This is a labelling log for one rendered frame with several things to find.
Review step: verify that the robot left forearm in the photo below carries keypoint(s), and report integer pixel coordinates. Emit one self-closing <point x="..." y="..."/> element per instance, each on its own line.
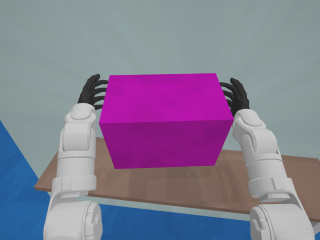
<point x="76" y="157"/>

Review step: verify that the robot right upper arm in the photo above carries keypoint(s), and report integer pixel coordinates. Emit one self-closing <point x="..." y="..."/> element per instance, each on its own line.
<point x="279" y="222"/>

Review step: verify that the left robot hand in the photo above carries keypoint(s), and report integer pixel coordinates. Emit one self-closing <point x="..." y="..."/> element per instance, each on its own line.
<point x="89" y="91"/>

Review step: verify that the carton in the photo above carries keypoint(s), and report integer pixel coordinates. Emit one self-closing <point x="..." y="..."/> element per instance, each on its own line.
<point x="164" y="120"/>

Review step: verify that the robot left upper arm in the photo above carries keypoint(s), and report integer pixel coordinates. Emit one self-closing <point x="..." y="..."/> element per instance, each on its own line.
<point x="78" y="220"/>

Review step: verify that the table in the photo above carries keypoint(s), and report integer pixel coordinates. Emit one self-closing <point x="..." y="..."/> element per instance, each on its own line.
<point x="220" y="187"/>

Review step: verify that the robot right forearm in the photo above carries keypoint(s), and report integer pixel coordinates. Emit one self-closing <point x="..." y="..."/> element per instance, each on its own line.
<point x="268" y="180"/>

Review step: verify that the right robot hand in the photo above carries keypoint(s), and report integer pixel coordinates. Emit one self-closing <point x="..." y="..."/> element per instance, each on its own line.
<point x="238" y="96"/>

